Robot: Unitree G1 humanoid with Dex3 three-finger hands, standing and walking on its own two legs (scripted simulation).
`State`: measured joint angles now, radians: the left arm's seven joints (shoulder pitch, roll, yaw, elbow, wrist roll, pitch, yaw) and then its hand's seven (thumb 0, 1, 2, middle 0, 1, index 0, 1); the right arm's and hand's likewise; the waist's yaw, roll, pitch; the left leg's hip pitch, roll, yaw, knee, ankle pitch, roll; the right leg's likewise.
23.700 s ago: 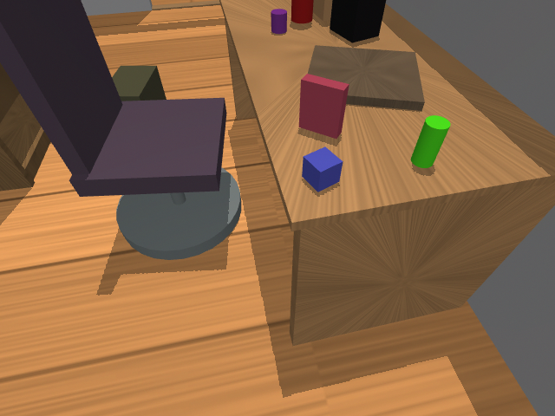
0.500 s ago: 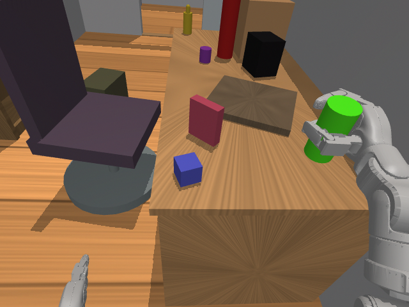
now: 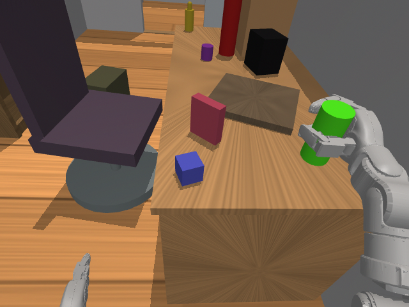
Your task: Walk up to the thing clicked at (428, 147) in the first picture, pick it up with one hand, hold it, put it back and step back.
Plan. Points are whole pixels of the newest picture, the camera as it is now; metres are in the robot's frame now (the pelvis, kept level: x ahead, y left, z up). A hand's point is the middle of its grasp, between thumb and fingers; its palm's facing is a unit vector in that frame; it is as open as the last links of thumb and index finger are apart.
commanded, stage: crouch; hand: right
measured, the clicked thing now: (325, 134) +0.35 -0.18 +0.22
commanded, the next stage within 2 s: lower in 1.06 s
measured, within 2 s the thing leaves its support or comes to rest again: neither
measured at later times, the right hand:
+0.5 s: hand (298, 136) +0.43 -0.18 +0.16, palm faces +0.13 +0.99 -0.01, open 7.0 cm
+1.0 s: hand (292, 139) +0.46 -0.18 +0.12, palm faces +0.11 +0.99 +0.00, open 7.0 cm
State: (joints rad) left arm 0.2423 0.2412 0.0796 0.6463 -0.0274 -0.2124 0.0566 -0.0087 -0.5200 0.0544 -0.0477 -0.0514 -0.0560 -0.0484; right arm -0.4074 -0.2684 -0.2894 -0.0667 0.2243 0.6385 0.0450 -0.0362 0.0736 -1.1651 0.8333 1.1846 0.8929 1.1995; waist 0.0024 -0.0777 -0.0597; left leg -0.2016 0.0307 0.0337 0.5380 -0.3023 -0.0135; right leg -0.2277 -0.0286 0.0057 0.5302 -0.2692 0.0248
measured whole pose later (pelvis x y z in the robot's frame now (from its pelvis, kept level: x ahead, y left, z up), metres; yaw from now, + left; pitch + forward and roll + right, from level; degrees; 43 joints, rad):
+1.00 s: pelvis +0.00 -0.01 -0.01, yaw +3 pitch +7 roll +1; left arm 0.25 0.22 0.04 0.55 0.00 -0.15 0.05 -0.01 -0.51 0.05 -0.06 -0.05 -0.07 -0.05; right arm -0.69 -0.35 -0.32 0.84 0.12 -0.09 0.06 -0.04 0.08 -1.19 0.84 1.19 0.90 1.21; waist 0.08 -0.01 -0.06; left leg -0.41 0.01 -0.01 0.58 -0.29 -0.02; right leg -0.43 -0.05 -0.04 0.61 -0.29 0.01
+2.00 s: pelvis -0.01 -0.02 -0.04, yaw +3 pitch +15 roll +2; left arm 0.33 0.23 0.04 0.28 0.04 -0.13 0.01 -0.01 -0.53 0.06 -0.06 -0.05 -0.06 -0.05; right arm -0.77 -0.42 -0.41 1.08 0.07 -0.32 0.08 -0.03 0.08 -1.19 0.84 1.19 0.90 1.21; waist 0.16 0.00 -0.11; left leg -0.73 0.00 0.00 0.85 -0.38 -0.03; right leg -0.76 -0.06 -0.02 0.90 -0.40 0.01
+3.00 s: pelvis -0.02 -0.01 -0.06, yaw +3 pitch +18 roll +2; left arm 0.38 0.24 0.04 0.15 0.05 -0.08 0.00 -0.01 -0.52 0.06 -0.06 -0.05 -0.06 -0.05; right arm -0.80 -0.45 -0.45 1.10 0.05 -0.35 0.09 -0.01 0.40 -0.30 0.69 0.50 0.69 0.50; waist 0.18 -0.01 -0.13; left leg -0.85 -0.01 0.01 0.96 -0.43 -0.02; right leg -0.89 -0.07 0.00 1.01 -0.44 0.01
